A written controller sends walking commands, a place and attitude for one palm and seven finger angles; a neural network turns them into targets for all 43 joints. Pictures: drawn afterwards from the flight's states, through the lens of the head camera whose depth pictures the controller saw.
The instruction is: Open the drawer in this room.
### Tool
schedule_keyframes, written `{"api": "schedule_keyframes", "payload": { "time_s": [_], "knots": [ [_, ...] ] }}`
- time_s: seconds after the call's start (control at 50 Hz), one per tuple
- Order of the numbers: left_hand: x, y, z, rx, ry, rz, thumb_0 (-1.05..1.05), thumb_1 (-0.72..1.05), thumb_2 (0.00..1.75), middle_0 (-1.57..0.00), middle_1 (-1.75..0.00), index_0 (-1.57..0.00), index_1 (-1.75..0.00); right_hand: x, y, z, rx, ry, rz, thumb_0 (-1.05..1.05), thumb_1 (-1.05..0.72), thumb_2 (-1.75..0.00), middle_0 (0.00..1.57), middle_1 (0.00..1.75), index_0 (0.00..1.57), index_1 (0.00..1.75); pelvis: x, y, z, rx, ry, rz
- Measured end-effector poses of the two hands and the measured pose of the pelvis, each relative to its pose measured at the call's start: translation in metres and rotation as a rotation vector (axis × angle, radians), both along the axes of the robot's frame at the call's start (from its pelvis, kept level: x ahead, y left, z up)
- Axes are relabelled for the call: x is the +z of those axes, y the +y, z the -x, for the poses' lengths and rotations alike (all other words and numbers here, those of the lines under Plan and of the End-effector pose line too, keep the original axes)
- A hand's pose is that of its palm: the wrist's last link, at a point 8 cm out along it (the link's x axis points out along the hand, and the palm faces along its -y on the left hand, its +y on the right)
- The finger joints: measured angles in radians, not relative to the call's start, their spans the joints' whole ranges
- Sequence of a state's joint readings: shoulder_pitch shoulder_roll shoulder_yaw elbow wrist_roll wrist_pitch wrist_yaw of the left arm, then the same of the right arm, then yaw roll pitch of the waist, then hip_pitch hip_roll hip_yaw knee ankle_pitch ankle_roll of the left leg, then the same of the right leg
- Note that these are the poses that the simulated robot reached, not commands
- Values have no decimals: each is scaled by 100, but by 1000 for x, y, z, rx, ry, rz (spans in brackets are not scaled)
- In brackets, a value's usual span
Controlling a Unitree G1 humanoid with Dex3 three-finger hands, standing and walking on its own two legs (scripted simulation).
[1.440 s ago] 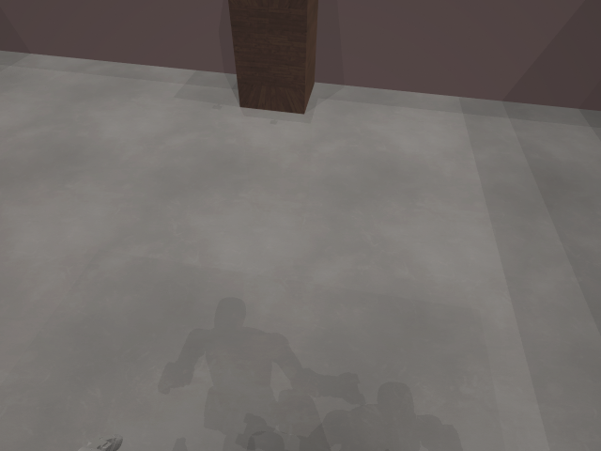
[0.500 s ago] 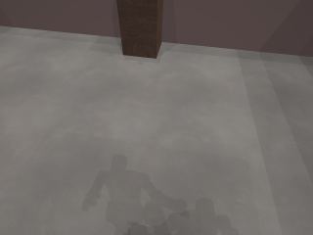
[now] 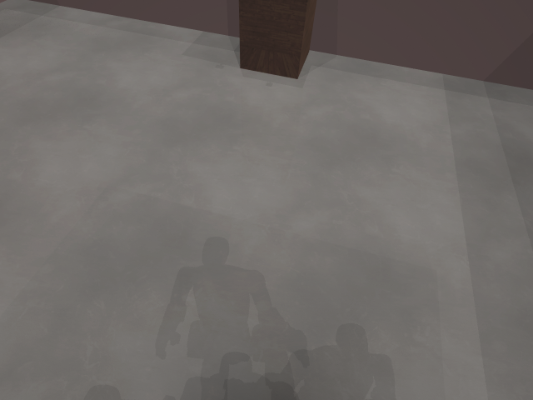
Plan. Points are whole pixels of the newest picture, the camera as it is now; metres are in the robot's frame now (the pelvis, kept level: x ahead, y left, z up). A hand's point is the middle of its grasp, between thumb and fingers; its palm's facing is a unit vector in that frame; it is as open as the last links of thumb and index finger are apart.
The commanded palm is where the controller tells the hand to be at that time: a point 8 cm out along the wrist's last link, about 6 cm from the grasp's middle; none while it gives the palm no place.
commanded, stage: stand and wait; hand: left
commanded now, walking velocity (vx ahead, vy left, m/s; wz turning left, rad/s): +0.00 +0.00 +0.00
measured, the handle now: out of the picture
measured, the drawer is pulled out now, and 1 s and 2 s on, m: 0.00 0.00 0.00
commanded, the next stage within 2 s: turn or walk to find it in 0.08 s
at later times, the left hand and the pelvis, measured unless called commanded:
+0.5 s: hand out of the picture -0.04 +0.21 -0.19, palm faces +0.21 -0.96 -0.21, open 7.4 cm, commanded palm none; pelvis -0.03 +0.01 -0.01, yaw +10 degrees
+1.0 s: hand out of the picture -0.05 +0.16 -0.15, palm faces +0.28 -0.93 -0.24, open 7.3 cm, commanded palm none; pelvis -0.04 -0.03 +0.01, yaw +15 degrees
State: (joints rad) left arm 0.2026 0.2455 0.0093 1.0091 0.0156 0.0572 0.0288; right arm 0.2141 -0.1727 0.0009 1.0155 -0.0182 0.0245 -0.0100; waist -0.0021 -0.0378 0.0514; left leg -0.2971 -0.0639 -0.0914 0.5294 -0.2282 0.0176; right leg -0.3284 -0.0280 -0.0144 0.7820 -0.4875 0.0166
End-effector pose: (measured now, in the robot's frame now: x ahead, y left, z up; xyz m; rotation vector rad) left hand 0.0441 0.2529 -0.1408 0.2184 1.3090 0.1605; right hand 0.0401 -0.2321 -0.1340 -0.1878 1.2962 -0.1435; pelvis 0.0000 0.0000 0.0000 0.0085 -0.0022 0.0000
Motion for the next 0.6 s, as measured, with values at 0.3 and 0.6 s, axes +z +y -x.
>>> {"api": "schedule_keyframes", "payload": {
  "time_s": [0.3,0.6],
  "knots": [
    [7,-34,50,116,-25,22,0,91,90,-20,-30,-20,-30,-2,-27,2,35,32,8,1,-90,-89,20,30,20,30,3,-15,9,102,-23,-7],
    [-3,16,105,254,32,26,0,91,90,-20,-30,-20,-30,15,18,-26,188,-45,49,1,-90,-89,20,30,20,30,4,15,36,207,0,18]
  ]
}}
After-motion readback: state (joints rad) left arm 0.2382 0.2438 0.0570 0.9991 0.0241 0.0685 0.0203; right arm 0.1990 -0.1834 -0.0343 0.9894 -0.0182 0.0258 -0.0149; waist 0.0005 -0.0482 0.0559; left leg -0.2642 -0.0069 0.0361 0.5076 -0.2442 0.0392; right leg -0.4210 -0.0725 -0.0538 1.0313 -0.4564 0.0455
